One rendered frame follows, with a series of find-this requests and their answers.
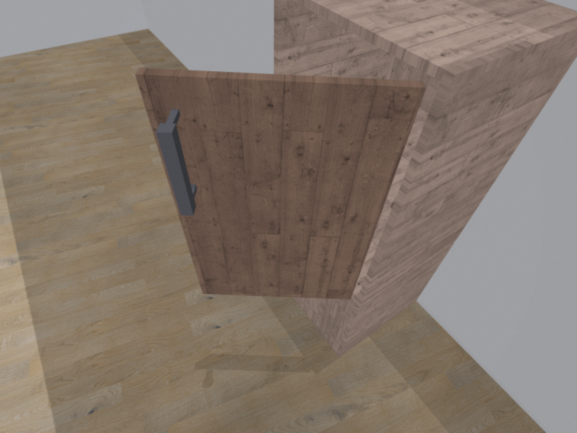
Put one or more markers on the handle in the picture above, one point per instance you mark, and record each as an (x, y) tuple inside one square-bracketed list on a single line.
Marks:
[(172, 153)]

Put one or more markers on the cupboard door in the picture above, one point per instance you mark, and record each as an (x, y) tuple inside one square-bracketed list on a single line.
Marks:
[(292, 173)]

